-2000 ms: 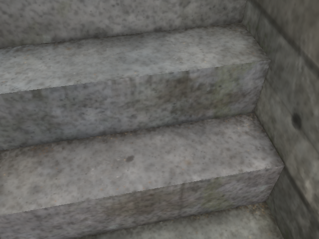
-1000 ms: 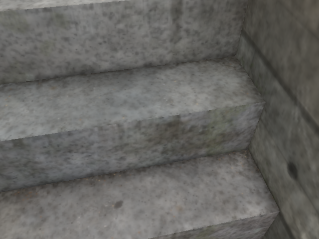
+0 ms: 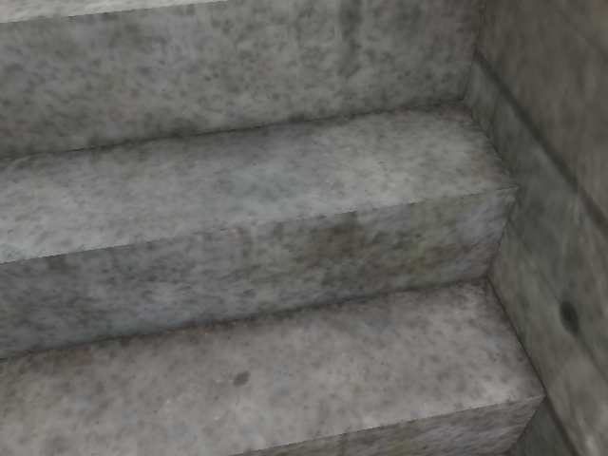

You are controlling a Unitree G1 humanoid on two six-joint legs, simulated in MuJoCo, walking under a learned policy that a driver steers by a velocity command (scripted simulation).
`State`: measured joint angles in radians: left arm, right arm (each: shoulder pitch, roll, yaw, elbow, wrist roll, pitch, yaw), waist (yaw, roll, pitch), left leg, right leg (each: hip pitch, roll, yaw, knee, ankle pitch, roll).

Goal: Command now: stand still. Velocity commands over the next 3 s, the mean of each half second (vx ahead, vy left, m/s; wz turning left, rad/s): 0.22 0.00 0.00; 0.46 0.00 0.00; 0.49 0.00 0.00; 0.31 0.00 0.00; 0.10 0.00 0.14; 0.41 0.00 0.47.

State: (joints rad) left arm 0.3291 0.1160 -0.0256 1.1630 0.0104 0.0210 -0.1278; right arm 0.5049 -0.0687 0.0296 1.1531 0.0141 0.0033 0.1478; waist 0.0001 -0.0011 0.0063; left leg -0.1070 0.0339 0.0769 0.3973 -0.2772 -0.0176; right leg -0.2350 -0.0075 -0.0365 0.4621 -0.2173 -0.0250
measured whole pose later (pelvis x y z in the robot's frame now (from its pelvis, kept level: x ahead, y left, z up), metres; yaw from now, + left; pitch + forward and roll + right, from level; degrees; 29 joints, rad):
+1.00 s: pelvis +0.12 +0.06 +0.12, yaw +2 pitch +4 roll +2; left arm 0.10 0.18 0.06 0.73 0.06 -0.01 0.05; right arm 0.26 -0.16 -0.04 1.02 -0.06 -0.12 -0.03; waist 0.07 -0.04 -0.02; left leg -0.51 0.00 0.05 1.10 -0.89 0.02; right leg -1.01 0.11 0.07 2.02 -0.33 -0.06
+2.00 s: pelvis +0.41 +0.06 +0.38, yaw +2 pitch +5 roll +3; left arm 0.17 0.21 0.05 0.87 0.03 -0.06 0.00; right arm 0.25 -0.14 0.01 1.03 0.01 -0.07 0.09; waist 0.01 -0.05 -0.10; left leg -0.59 -0.07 0.08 0.90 -0.41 0.06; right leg -0.97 0.08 0.24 1.82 -0.07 -0.08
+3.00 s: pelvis +0.59 +0.20 +0.59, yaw +21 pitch +5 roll +2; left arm -0.03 0.15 0.00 0.72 0.04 -0.03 0.02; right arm 0.44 -0.10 -0.04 1.04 -0.02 -0.05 -0.07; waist -0.07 -0.07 -0.01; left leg -0.63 -0.17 -0.08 1.04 -0.50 0.08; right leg -1.06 0.05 0.03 2.02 -0.14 -0.07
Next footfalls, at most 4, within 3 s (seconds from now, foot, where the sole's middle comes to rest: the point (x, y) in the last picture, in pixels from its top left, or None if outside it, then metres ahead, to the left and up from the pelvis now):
0.70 left None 0.11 0.19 -0.56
1.12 right None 0.26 -0.03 -0.56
1.82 left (226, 380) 0.48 0.16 -0.34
2.20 right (392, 350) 0.53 -0.10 -0.34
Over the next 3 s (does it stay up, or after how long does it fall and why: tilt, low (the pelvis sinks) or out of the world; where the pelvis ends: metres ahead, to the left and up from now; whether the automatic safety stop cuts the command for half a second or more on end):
stays up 0.59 0.20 0.59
